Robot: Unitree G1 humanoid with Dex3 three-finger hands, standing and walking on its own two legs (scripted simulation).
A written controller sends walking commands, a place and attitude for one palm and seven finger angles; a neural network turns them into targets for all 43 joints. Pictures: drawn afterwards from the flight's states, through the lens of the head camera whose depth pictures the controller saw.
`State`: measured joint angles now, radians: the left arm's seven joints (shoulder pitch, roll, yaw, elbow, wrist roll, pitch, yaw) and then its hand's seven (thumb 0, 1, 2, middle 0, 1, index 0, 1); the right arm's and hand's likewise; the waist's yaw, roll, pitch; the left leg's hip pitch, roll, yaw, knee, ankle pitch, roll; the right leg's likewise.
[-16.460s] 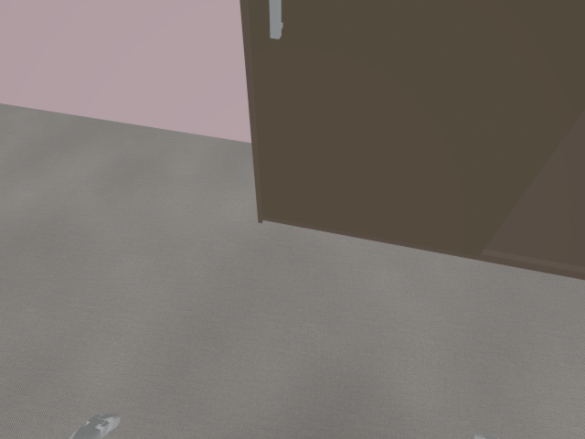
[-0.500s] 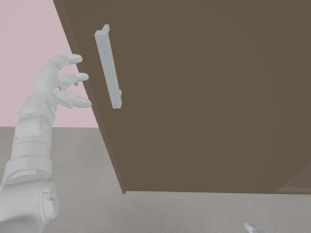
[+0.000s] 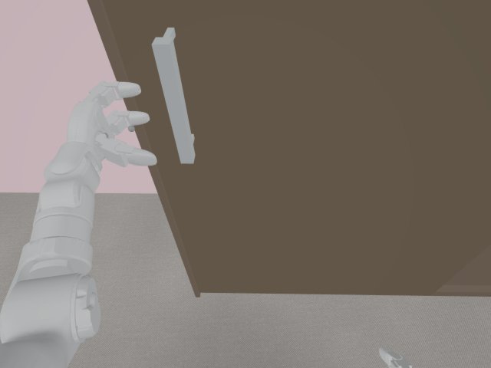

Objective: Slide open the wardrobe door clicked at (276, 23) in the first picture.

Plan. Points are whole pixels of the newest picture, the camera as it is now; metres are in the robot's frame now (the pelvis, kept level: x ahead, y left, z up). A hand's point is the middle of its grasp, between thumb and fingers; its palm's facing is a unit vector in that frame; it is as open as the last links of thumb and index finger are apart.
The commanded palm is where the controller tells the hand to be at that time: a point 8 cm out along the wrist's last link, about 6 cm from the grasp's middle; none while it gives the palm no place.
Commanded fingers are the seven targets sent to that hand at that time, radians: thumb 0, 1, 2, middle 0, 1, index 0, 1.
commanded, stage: move the hooked fingers beside the handle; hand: left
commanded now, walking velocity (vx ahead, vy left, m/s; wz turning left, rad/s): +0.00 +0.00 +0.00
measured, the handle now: (179, 102) +0.50 +0.13 +0.19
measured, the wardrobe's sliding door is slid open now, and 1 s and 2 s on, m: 0.00 0.00 0.00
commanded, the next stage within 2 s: feel for the door with the fingertips in 0.42 s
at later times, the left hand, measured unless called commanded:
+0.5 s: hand (131, 124) +0.43 +0.20 +0.19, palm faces +0.05 -1.00 +0.00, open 14.0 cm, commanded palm +0.40 +0.24 +0.20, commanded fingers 0.00 -0.50 0.30 -0.30 -1.20 -0.30 -1.20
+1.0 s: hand (158, 123) +0.42 +0.15 +0.21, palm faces +0.01 -1.00 +0.00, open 14.0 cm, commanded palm +0.40 +0.21 +0.20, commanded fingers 0.00 -0.50 0.30 -0.30 -1.20 -0.30 -1.20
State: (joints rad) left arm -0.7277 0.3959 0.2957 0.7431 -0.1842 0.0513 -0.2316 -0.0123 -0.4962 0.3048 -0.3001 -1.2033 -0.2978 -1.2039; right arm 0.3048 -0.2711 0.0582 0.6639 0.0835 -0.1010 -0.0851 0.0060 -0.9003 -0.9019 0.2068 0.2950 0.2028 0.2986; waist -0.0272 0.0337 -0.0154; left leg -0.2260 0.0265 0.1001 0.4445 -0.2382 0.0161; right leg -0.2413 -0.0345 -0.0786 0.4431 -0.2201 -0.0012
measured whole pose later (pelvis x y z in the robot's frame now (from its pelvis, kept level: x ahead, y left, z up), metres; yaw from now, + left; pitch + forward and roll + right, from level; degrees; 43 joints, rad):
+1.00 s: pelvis +0.00 -0.01 +0.00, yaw +0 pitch +0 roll +0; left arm -0.68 0.28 0.24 0.56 -0.17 0.13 -0.13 -0.01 -0.50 0.30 -0.30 -1.20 -0.30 -1.20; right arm 0.26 -0.25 0.05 0.66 0.07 -0.07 -0.06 0.01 -0.90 -0.90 0.21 0.29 0.20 0.30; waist -0.01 0.04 -0.03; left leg -0.19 0.03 0.10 0.43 -0.24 0.00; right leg -0.21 -0.02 -0.08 0.43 -0.23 -0.01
